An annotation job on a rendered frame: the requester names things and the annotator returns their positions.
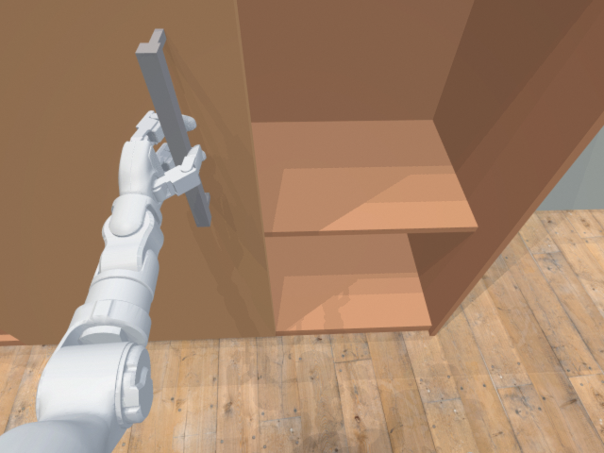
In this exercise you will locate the robot left upper arm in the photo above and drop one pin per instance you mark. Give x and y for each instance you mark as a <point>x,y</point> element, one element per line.
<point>91,394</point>

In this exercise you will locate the robot left forearm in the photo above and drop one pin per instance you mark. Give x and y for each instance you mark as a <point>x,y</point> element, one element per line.
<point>118,303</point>

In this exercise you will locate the handle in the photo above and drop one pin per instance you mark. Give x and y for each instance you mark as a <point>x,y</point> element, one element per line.
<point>160,86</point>

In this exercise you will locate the robot left hand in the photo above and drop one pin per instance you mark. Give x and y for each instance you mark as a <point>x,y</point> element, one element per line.
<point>140,166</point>

